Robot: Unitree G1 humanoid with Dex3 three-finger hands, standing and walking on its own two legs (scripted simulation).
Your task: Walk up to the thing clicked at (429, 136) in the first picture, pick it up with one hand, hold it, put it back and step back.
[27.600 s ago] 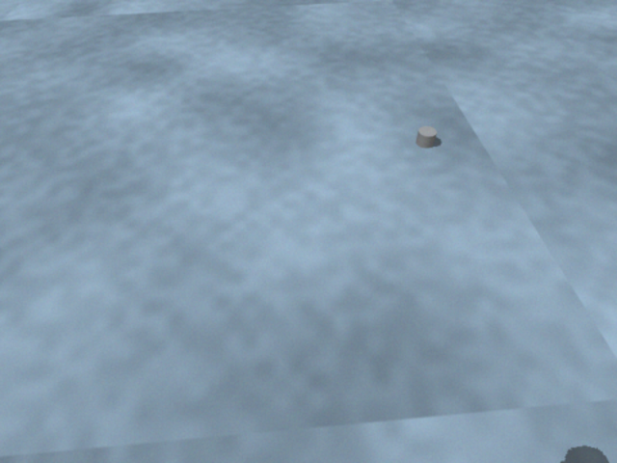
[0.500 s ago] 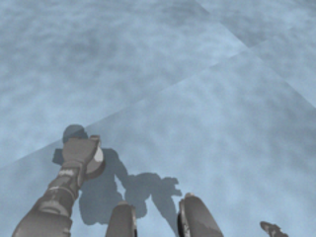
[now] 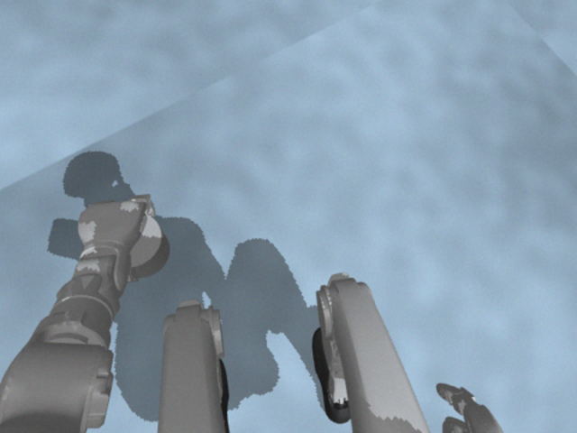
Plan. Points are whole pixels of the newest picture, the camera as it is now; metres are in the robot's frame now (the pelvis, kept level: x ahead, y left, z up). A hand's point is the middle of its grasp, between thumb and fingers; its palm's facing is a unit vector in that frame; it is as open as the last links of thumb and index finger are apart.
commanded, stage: crouch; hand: left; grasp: from above
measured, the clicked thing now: (136, 245) +0.41 +0.21 -0.22
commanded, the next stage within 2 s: lower in 0.82 s
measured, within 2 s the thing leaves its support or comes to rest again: rests again in 1.64 s
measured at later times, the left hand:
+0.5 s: hand (137, 243) +0.43 +0.22 -0.27, palm faces -0.52 -0.02 -0.85, open 11.7 cm
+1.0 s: hand (144, 236) +0.45 +0.22 -0.32, palm faces -0.49 -0.01 -0.87, open 11.6 cm
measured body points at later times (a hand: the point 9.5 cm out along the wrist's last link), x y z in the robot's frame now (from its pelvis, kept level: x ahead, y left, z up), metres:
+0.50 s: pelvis -0.01 +0.00 -0.08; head +0.23 +0.04 +0.30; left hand +0.45 +0.22 -0.22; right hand +0.03 -0.28 -0.19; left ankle +0.06 +0.13 -0.44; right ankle +0.08 -0.15 -0.44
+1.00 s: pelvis -0.02 +0.00 -0.13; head +0.23 +0.04 +0.25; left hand +0.47 +0.22 -0.27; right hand +0.00 -0.27 -0.23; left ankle +0.06 +0.13 -0.44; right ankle +0.08 -0.14 -0.44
